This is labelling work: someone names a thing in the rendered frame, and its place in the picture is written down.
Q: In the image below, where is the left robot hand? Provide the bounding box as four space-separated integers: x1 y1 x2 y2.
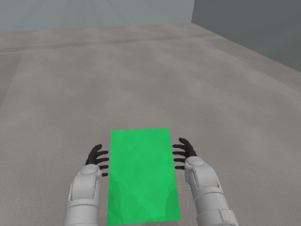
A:
86 144 109 177

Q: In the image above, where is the carton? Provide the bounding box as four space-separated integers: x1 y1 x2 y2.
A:
107 127 181 226

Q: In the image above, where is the right robot hand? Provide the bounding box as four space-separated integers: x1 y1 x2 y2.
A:
172 137 197 170

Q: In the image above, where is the robot left forearm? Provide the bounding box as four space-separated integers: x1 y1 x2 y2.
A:
62 164 103 226

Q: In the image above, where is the robot right forearm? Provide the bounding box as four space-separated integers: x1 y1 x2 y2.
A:
184 156 239 226

